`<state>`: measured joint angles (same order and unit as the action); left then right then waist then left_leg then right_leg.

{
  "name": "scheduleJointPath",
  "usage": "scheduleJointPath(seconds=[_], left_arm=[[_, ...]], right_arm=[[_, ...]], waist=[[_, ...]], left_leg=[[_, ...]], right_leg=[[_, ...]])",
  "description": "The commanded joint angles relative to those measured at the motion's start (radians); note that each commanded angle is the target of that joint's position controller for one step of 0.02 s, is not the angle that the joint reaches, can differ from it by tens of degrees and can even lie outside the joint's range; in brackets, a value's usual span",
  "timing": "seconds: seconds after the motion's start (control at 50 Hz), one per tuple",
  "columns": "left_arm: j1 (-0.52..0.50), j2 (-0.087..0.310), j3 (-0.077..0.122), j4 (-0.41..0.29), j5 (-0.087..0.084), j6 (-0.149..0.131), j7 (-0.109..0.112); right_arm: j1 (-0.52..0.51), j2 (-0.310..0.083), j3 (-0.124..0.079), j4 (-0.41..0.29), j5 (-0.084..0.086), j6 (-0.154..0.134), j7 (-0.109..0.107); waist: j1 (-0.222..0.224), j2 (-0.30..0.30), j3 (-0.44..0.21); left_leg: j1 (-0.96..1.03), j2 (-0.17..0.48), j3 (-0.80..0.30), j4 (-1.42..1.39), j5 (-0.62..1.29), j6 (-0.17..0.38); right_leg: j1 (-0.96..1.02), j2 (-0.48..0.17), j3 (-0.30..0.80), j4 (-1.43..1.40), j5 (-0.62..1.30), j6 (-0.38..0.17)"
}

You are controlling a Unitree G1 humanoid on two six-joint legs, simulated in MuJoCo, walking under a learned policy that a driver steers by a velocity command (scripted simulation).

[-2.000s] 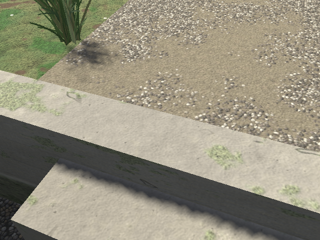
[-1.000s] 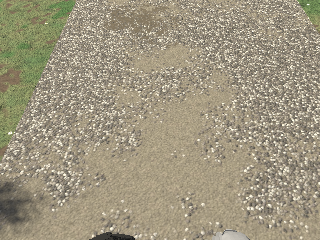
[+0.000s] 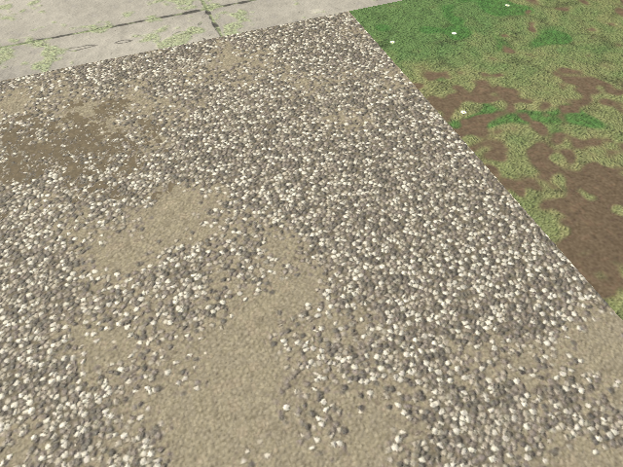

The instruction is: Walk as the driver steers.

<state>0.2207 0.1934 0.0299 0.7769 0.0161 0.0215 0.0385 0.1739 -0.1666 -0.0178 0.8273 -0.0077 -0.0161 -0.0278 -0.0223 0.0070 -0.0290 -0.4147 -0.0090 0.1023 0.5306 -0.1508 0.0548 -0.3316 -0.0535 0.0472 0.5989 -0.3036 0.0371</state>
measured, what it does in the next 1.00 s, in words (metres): stands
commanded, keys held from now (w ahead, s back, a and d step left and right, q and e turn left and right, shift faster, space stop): no key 1.00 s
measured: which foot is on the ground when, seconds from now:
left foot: down 0.00-1.00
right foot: down 0.00-1.00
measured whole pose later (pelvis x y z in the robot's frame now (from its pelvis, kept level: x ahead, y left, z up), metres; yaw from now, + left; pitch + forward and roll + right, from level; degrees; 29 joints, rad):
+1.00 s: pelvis +0.04 -0.01 +0.01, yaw +1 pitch -1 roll +0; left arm 0.29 0.17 0.03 1.04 0.00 -0.02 0.05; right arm 0.16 -0.19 -0.03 1.03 0.00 0.01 -0.04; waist -0.01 0.00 0.03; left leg -0.28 0.00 0.07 0.49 -0.20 0.04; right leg -0.16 -0.04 0.01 0.48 -0.31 0.04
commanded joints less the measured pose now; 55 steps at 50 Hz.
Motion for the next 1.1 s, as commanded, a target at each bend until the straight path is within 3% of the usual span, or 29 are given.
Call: scheduleJointPath(seconds=[0.02,0.06,0.1,0.28,0.7,1.1], left_arm=[[0.007,0.106,0.035,-0.037,0.001,-0.027,0.004],[-0.008,0.090,0.032,-0.030,-0.001,-0.038,0.007],[0.024,0.085,0.031,-0.012,-0.006,-0.044,0.011],[0.099,0.082,0.030,0.046,-0.012,-0.050,0.023],[0.123,0.068,0.023,0.184,-0.014,-0.055,0.017],[0.133,0.067,0.012,0.270,-0.017,-0.048,0.014]], right_arm=[[-0.052,-0.123,-0.040,-0.064,-0.003,-0.012,-0.010],[-0.040,-0.100,-0.037,-0.051,-0.007,-0.004,-0.008],[-0.032,-0.091,-0.036,-0.039,-0.005,-0.001,-0.005],[-0.027,-0.098,-0.032,0.005,0.001,0.010,-0.004],[-0.024,-0.107,-0.027,0.110,0.010,0.016,-0.011],[0.003,-0.124,-0.018,0.180,0.010,0.020,-0.017]], waist=[[0.008,-0.093,0.001],[-0.001,-0.094,0.020],[0.005,-0.059,0.027],[0.018,0.008,0.032],[0.013,-0.004,0.037],[0.010,-0.007,0.052]], left_leg=[[0.127,0.068,-0.101,-0.096,-0.243,-0.001],[0.147,0.065,-0.100,-0.086,-0.221,0.010],[0.151,0.071,-0.110,-0.098,-0.226,0.023],[0.160,0.089,-0.130,-0.129,-0.221,0.035],[0.238,0.081,-0.123,-0.128,-0.035,0.040],[0.252,0.074,-0.117,-0.138,-0.010,0.033]], right_leg=[[-0.111,-0.031,0.039,-0.182,-0.197,-0.083],[-0.124,-0.027,0.034,-0.186,-0.178,-0.062],[-0.111,-0.019,0.021,-0.169,-0.152,-0.050],[-0.040,-0.001,-0.014,-0.133,-0.011,-0.043],[0.029,0.003,-0.034,-0.184,0.097,-0.037],[0.040,0.007,-0.046,-0.215,0.097,-0.039]])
